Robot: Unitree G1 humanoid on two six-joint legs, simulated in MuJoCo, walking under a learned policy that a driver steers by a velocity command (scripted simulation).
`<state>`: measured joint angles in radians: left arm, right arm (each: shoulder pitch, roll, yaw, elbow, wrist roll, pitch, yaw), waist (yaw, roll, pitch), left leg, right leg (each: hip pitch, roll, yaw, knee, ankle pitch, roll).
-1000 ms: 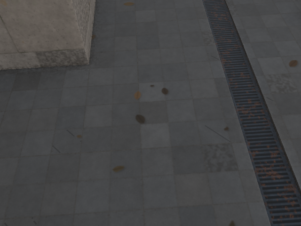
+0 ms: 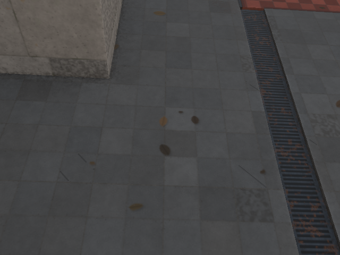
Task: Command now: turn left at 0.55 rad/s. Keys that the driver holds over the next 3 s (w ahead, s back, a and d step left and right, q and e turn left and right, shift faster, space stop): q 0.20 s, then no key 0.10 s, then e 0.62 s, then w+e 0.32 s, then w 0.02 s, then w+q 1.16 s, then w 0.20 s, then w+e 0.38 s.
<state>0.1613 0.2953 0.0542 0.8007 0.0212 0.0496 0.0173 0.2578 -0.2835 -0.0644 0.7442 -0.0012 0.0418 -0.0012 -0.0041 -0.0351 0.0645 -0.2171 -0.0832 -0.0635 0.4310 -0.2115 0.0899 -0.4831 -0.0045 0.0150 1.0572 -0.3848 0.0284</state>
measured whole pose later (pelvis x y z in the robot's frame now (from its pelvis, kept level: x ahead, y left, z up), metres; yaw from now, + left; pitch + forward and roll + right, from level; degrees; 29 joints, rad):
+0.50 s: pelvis +0.00 -0.04 +0.00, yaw +9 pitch +0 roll +1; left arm 0.20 0.23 -0.01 0.81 0.02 0.01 0.01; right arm 0.20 -0.27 -0.04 0.78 -0.02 0.05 -0.01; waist 0.01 0.04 0.04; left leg -0.25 -0.09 -0.11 0.58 -0.38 0.00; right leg -0.21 0.06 0.08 0.42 -0.20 -0.05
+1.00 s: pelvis -0.02 -0.01 +0.00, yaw -8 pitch +0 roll -1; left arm 0.21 0.32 0.08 0.84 0.02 0.09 -0.05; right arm 0.23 -0.26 -0.02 0.79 -0.03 0.01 -0.04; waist -0.01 -0.04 0.05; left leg -0.12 -0.01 0.07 0.38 -0.26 0.05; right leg -0.42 0.04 0.03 0.98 -0.40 0.04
